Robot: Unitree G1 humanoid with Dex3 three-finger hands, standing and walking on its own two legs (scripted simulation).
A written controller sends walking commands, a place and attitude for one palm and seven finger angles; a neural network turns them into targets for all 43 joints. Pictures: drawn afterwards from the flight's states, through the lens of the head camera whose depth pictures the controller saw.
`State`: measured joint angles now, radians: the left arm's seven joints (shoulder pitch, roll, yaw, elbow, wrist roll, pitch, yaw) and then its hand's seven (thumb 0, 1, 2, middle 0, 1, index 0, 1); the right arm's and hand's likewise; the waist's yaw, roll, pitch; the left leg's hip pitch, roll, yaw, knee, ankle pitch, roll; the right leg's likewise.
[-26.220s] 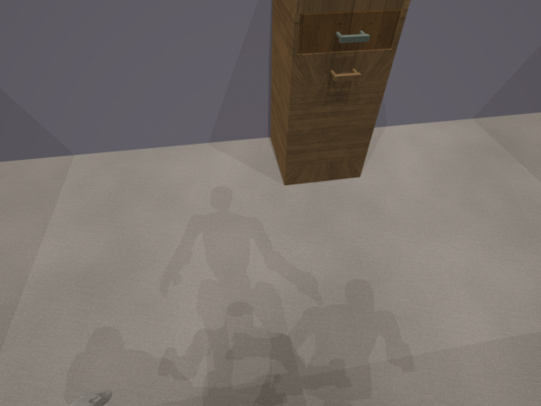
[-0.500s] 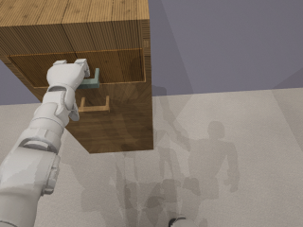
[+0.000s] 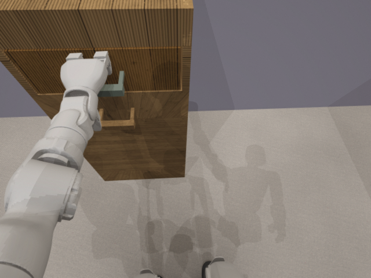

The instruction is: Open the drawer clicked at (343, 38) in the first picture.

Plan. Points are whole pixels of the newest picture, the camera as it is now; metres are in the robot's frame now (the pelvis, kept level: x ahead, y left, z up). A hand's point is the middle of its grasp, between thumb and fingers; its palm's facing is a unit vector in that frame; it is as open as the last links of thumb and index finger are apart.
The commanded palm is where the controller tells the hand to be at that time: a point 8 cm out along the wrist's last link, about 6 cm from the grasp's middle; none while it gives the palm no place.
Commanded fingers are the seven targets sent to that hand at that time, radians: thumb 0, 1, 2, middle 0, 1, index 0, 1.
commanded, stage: lower the fingers behind the handle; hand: left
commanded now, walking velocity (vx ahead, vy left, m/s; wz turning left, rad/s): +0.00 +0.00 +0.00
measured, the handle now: (101, 83) +0.56 +0.16 +0.04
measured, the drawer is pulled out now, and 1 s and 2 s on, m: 0.00 0.00 0.00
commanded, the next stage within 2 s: lift the fingers back up to retry in 0.54 s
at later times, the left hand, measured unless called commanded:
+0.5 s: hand (93, 93) +0.52 +0.17 +0.05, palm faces -0.02 +0.02 -1.00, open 13.7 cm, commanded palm +0.51 +0.18 +0.07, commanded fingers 0.00 -0.50 0.30 -0.30 -1.20 -0.30 -1.20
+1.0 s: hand (91, 92) +0.52 +0.18 +0.06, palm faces -0.06 -0.01 -1.00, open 13.6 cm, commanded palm +0.52 +0.18 +0.12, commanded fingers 0.00 -0.50 0.30 -0.30 -1.20 -0.30 -1.20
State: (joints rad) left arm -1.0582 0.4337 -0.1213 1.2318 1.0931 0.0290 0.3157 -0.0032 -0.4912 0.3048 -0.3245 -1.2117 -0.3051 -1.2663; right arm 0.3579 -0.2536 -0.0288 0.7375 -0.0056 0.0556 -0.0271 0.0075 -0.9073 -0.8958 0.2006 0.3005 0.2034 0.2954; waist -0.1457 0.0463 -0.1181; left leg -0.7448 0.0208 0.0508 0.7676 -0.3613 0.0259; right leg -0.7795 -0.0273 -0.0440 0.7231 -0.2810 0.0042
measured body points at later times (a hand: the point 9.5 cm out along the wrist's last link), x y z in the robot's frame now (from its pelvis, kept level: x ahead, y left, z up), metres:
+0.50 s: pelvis -0.03 +0.00 -0.02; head +0.10 -0.01 +0.41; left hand +0.52 +0.17 +0.11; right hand -0.06 -0.27 -0.14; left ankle -0.01 +0.10 -0.71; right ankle +0.03 -0.13 -0.71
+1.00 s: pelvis -0.01 +0.00 +0.00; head +0.11 -0.01 +0.43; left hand +0.52 +0.17 +0.11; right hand -0.03 -0.27 -0.13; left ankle -0.01 +0.10 -0.71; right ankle +0.03 -0.13 -0.71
